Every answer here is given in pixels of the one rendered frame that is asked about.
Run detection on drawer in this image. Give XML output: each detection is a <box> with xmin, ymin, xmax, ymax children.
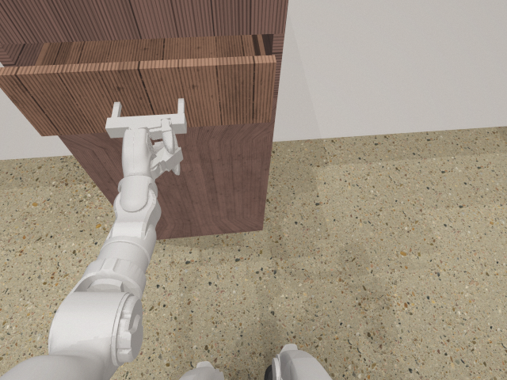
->
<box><xmin>0</xmin><ymin>34</ymin><xmax>276</xmax><ymax>136</ymax></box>

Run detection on robot left upper arm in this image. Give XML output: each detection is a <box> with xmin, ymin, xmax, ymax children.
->
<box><xmin>0</xmin><ymin>291</ymin><xmax>143</xmax><ymax>380</ymax></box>

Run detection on left robot forearm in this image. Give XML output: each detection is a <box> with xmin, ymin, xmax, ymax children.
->
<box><xmin>48</xmin><ymin>175</ymin><xmax>162</xmax><ymax>354</ymax></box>

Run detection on robot left shin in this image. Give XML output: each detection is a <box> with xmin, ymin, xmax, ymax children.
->
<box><xmin>196</xmin><ymin>361</ymin><xmax>215</xmax><ymax>369</ymax></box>

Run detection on robot right thigh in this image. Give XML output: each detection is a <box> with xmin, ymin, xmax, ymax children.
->
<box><xmin>272</xmin><ymin>350</ymin><xmax>333</xmax><ymax>380</ymax></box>

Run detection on left robot hand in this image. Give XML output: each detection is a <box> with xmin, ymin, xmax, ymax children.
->
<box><xmin>122</xmin><ymin>115</ymin><xmax>183</xmax><ymax>182</ymax></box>

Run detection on handle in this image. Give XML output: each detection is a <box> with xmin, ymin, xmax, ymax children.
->
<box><xmin>105</xmin><ymin>98</ymin><xmax>187</xmax><ymax>138</ymax></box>

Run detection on cabinet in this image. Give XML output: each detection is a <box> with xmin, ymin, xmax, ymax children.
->
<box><xmin>0</xmin><ymin>0</ymin><xmax>288</xmax><ymax>240</ymax></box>

